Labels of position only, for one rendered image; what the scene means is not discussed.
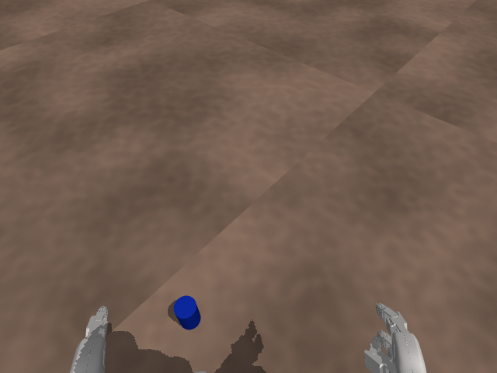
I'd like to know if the can can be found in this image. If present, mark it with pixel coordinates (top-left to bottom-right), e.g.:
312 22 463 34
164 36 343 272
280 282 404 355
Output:
174 296 200 329

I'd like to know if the left robot hand can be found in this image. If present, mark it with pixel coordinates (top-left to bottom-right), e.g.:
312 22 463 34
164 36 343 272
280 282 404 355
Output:
70 306 108 373

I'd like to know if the right robot hand can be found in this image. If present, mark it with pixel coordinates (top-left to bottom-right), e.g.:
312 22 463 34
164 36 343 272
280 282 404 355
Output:
364 303 426 373

